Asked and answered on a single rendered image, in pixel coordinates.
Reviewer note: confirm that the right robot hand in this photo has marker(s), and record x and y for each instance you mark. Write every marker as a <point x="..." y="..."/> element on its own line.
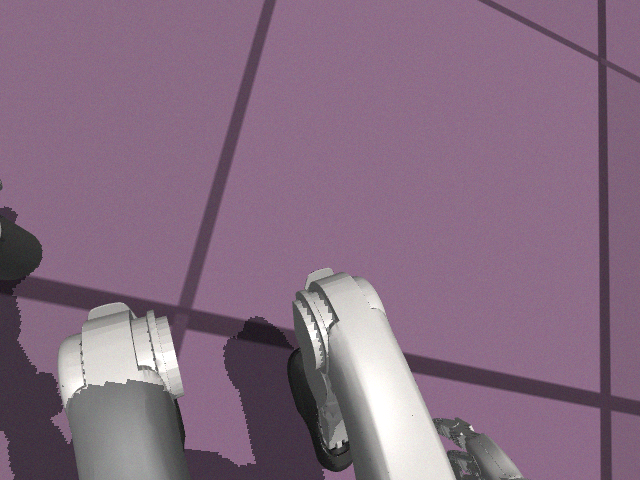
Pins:
<point x="484" y="459"/>

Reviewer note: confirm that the can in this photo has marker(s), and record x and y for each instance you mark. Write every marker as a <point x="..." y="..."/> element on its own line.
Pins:
<point x="20" y="251"/>

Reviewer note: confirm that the right robot foot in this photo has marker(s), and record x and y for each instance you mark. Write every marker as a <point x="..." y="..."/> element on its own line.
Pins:
<point x="335" y="460"/>

